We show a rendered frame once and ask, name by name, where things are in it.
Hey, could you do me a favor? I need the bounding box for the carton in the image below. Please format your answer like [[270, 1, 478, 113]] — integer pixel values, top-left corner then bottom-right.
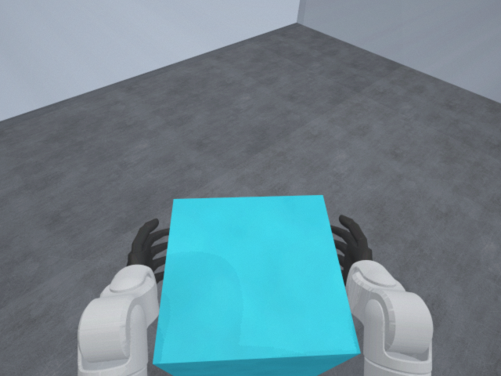
[[153, 195, 360, 376]]

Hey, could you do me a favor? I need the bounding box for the robot left forearm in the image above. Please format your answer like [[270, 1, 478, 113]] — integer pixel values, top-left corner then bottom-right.
[[77, 265, 160, 376]]

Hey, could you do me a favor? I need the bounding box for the robot right forearm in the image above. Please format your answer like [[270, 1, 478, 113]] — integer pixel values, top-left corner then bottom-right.
[[346, 260, 433, 376]]

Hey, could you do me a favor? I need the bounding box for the left robot hand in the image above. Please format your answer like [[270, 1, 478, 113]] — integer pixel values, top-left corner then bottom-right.
[[126, 219, 170, 283]]

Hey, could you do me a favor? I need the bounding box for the right robot hand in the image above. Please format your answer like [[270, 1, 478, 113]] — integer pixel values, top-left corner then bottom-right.
[[330, 215, 373, 287]]

